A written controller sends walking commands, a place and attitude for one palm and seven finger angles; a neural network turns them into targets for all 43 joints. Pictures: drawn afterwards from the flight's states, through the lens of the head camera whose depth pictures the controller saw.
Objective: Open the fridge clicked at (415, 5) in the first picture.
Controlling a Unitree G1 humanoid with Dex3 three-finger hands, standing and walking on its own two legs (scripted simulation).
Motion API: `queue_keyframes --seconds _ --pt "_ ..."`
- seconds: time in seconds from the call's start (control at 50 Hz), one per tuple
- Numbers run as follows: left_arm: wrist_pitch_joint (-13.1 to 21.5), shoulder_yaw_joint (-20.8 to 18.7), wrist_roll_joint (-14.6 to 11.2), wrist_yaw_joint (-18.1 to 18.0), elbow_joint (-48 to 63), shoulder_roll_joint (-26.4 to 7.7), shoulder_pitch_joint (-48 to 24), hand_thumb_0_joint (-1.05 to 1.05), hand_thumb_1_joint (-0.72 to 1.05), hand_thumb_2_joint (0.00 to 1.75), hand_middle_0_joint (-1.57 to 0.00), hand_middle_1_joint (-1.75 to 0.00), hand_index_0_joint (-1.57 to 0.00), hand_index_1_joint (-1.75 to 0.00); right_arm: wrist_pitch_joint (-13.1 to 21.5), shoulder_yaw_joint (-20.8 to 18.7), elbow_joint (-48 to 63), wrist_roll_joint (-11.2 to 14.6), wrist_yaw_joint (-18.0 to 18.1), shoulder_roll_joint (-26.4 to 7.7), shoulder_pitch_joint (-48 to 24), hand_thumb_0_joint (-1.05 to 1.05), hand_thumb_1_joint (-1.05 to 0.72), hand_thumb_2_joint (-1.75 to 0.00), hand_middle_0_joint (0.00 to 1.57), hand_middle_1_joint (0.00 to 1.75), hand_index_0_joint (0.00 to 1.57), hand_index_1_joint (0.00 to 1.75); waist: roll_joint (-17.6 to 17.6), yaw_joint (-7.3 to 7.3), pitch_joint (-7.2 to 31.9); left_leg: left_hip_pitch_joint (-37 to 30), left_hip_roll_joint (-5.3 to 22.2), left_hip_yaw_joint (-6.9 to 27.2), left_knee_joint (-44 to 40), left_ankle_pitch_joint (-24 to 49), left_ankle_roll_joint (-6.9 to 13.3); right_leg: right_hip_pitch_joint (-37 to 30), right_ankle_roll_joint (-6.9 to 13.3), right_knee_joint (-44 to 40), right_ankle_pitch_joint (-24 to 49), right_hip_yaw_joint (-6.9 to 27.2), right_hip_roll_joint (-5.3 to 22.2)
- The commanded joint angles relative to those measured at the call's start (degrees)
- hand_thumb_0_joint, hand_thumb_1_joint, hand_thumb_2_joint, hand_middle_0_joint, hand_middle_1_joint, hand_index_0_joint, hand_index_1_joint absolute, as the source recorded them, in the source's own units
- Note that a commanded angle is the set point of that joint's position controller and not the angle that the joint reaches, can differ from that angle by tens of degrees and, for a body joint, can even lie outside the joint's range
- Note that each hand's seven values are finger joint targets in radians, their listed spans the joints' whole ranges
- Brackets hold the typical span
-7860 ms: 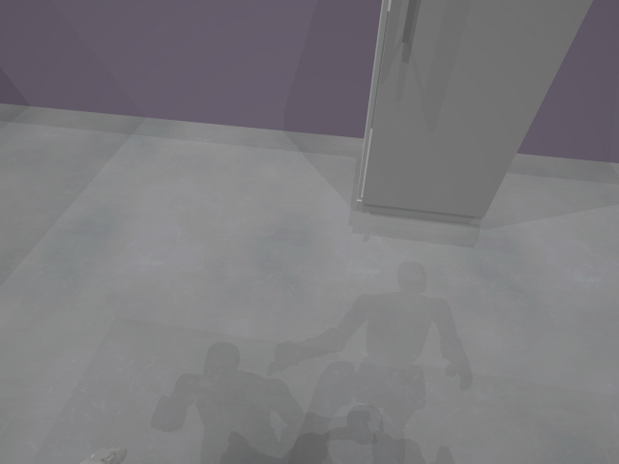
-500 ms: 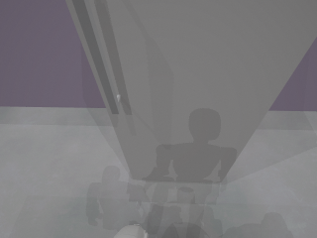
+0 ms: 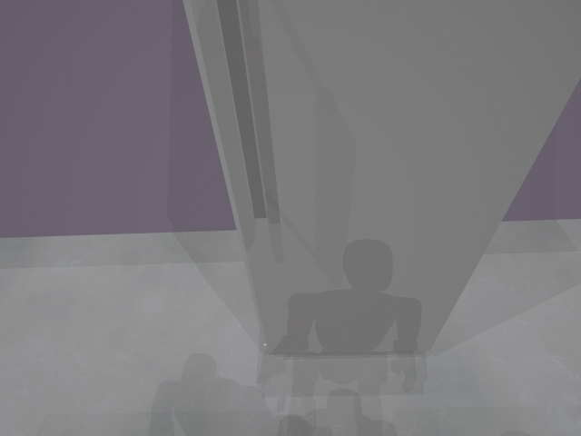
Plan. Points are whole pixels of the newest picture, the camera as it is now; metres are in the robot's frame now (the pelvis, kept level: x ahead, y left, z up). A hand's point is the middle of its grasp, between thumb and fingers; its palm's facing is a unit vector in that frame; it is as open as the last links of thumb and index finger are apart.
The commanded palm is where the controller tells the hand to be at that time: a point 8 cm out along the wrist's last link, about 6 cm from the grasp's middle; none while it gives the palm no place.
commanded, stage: come to a stop and stand still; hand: left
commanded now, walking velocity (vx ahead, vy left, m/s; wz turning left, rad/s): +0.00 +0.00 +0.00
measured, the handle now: (245, 93) +0.49 +0.09 +0.26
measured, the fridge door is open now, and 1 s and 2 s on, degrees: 0 0 0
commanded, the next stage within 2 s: look again from close up in 0.98 s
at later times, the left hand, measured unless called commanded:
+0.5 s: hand out of the picture +0.03 +0.16 -0.17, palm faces +0.00 -0.98 -0.20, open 7.3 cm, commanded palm none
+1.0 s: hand out of the picture +0.08 +0.14 -0.16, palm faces +0.01 -0.98 -0.22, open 7.3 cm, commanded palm none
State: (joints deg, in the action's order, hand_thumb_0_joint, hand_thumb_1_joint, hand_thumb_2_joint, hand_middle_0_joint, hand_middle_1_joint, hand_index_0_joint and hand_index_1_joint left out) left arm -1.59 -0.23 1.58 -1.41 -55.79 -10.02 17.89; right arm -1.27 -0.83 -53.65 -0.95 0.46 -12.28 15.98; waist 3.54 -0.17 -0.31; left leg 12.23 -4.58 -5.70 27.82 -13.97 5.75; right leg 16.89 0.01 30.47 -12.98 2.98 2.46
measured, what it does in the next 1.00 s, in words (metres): shifts its weight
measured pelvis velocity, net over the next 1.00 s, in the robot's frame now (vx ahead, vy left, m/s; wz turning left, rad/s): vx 0.06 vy -0.04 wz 0.01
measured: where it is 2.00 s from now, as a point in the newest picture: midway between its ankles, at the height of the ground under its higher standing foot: outside the picture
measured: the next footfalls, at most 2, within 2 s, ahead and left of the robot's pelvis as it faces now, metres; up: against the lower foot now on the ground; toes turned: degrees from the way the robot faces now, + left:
none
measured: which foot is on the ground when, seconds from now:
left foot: down 0.00-1.00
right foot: down 0.00-1.00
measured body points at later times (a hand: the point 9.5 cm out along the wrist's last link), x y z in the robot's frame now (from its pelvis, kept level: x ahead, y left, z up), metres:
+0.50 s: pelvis +0.03 -0.01 +0.01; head +0.04 -0.02 +0.46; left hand +0.03 +0.21 -0.15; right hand +0.03 -0.23 -0.16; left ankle +0.02 +0.05 -0.73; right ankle +0.06 -0.15 -0.73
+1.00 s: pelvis +0.06 -0.04 +0.01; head +0.07 -0.05 +0.46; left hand +0.08 +0.19 -0.15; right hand +0.07 -0.26 -0.16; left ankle +0.02 +0.05 -0.73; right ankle +0.06 -0.15 -0.73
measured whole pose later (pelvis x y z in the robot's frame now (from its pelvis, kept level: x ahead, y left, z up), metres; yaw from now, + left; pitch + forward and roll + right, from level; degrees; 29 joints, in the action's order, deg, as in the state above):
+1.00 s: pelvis +0.06 -0.04 +0.01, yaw +0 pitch -1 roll +0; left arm 0.4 0.5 0.8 -2.0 -62.2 -9.2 13.9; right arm 1.5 0.5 -63.3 -0.4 2.0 -9.6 14.6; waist 1.0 0.3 -2.4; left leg 6.0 -2.1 -3.6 23.2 -16.2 2.4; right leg 10.9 0.4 26.6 -14.5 2.8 -0.9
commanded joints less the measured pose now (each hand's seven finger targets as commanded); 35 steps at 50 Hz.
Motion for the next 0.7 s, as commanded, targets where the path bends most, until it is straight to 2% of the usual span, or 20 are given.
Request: queue_keyframes --seconds 0.0,0.06,0.1,0.16,0.28,0.4,0.44,0.54,0.6,0.68 --pt "1.5 -0.9 -0.3 -0.4 2.0 -6.1 1.2 0.00 0.90 0.90 -0.20 -0.30 -0.20 -0.30 2.1 -0.9 1.9 -0.2 0.3 -6.1 0.0 0.00 -0.90 -0.90 0.20 0.30 0.20 0.30 -1.8 -0.24 -4.4 6.6 11.6 15.1 -16.2 -16.3 -2.0 -0.1 2.5 -3.4 -5.1 2.1 -0.2" --pt "1.9 -0.6 -0.4 -0.5 0.7 -5.7 1.5 0.00 0.90 0.90 -0.20 -0.30 -0.20 -0.30 2.5 -0.5 0.2 0.0 0.5 -5.6 1.0 0.00 -0.90 -0.90 0.20 0.30 0.20 0.30 -2.9 -0.31 -3.4 5.0 11.5 15.1 -15.9 -13.1 -2.0 -1.0 2.7 -4.0 -3.2 2.9 0.3" --pt "1.9 -0.3 -0.5 -0.5 -0.3 -5.3 1.6 0.00 0.90 0.90 -0.20 -0.30 -0.20 -0.30 2.5 -0.4 -1.0 0.0 0.6 -5.5 1.7 0.00 -0.90 -0.90 0.20 0.30 0.20 0.30 -2.2 -0.14 -4.3 5.0 11.6 15.0 -16.6 -14.0 -2.2 -0.6 2.7 -4.4 -3.8 3.2 0.4" --pt "2.2 -0.1 -0.5 -0.5 -1.5 -4.8 1.7 0.00 0.90 0.90 -0.20 -0.30 -0.20 -0.30 2.6 -0.1 -2.5 0.1 0.7 -5.2 2.7 0.00 -0.90 -0.90 0.20 0.30 0.20 0.30 -4.1 0.08 -4.3 4.6 11.4 14.4 -16.1 -12.1 -2.3 -1.2 2.8 -5.1 -2.7 3.9 0.7" --pt "2.5 0.2 -0.6 -0.6 -3.7 -3.8 2.2 0.00 0.90 0.90 -0.20 -0.30 -0.20 -0.30 3.1 0.1 -5.0 0.3 0.9 -4.1 3.7 0.00 -0.90 -0.90 0.20 0.30 0.20 0.30 -3.5 0.17 -4.6 3.1 10.9 12.7 -15.0 -8.2 -2.4 -1.9 2.7 -5.8 0.0 4.4 1.3" --pt "2.7 0.3 -0.8 -0.8 -5.0 -3.2 2.1 0.00 0.90 0.90 -0.20 -0.30 -0.20 -0.30 3.7 0.3 -6.6 0.4 1.3 -3.1 4.3 0.00 -0.90 -0.90 0.20 0.30 0.20 0.30 -3.7 0.27 -2.6 -0.4 10.7 10.6 -12.5 1.9 -2.4 -3.3 2.3 -5.5 5.1 4.1 1.8" --pt "2.9 0.2 -0.8 -0.9 -5.2 -3.3 1.8 0.00 0.90 0.90 -0.20 -0.30 -0.20 -0.30 3.9 0.3 -6.8 0.5 1.4 -2.7 4.2 0.00 -0.90 -0.90 0.20 0.30 0.20 0.30 -3.9 0.42 -1.9 -1.6 10.3 9.5 -10.6 7.3 -2.5 -4.1 2.2 -5.3 8.1 4.3 2.0" --pt "2.9 0.3 -0.8 -1.0 -5.5 -3.5 1.4 0.00 0.90 0.90 -0.20 -0.30 -0.20 -0.30 3.8 0.3 -7.4 0.5 1.7 -2.4 3.8 0.00 -0.90 -0.90 0.20 0.30 0.20 0.30 -4.4 0.59 -2.2 -3.4 10.3 8.5 -8.9 11.3 -2.7 -4.3 2.2 -5.4 11.2 4.5 2.3" --pt "2.8 0.2 -0.9 -0.9 -5.5 -3.7 0.8 0.00 0.90 0.90 -0.20 -0.30 -0.20 -0.30 3.7 0.3 -7.8 0.5 1.7 -2.3 3.3 0.00 -0.90 -0.90 0.20 0.30 0.20 0.30 -3.9 0.50 -2.6 -3.2 10.4 8.5 -9.4 9.9 -2.8 -4.4 2.2 -5.8 9.8 4.4 2.2" --pt "3.0 0.1 -0.9 -0.9 -5.2 -4.3 0.5 0.00 0.90 0.90 -0.20 -0.30 -0.20 -0.30 3.8 0.2 -7.9 0.4 1.7 -2.5 2.9 0.00 -0.90 -0.90 0.20 0.30 0.20 0.30 -4.2 0.58 -1.5 -4.4 10.4 8.1 -8.5 12.1 -2.9 -5.3 2.4 -5.6 12.8 4.7 2.4"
